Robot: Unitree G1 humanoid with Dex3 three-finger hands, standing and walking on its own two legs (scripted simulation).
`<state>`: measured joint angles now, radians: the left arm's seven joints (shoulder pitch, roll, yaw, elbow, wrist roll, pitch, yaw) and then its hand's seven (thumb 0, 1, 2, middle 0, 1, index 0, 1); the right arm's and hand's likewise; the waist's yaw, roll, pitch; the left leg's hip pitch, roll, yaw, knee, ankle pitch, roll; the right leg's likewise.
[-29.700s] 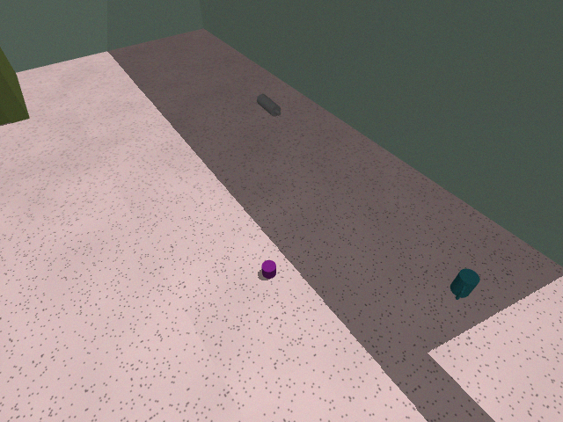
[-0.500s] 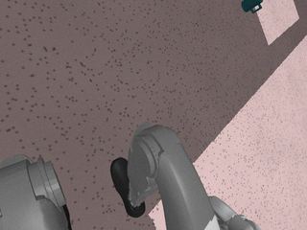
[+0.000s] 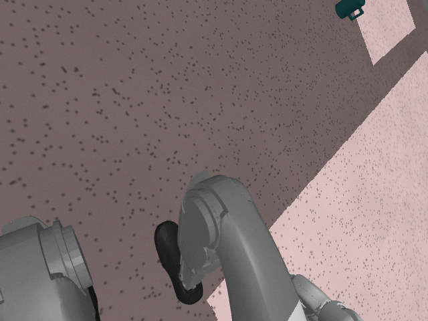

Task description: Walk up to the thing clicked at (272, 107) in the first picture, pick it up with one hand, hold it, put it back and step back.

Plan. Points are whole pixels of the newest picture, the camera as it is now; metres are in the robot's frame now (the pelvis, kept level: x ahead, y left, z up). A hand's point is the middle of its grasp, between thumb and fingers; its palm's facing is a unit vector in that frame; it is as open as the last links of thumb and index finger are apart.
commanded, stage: close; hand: left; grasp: from above
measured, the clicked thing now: out of the picture +0.43 +0.42 -0.27
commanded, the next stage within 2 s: none
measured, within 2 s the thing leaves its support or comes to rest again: neither
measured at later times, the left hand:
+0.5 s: hand out of the picture +0.40 +0.44 -0.22, palm faces -0.38 -0.23 -0.90, open 10.6 cm
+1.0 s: hand out of the picture +0.40 +0.44 -0.23, palm faces -0.38 -0.25 -0.89, open 10.8 cm
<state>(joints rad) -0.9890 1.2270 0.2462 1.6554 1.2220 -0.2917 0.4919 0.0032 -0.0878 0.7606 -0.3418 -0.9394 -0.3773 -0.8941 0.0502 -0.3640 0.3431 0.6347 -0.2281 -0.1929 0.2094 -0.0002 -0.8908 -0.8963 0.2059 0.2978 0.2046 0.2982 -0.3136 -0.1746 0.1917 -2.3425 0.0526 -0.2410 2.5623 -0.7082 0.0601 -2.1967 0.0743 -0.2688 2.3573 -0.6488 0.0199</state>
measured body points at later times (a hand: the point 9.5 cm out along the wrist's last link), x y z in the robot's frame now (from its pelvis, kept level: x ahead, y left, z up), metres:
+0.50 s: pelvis +0.00 +0.00 +0.00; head +0.26 +0.16 +0.32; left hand +0.41 +0.45 -0.17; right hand +0.10 -0.25 -0.05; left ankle +0.07 +0.11 -0.27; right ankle +0.12 -0.10 -0.27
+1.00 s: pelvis +0.00 +0.00 +0.00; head +0.26 +0.16 +0.32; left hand +0.41 +0.44 -0.18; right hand +0.10 -0.25 -0.05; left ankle +0.07 +0.11 -0.27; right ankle +0.12 -0.10 -0.27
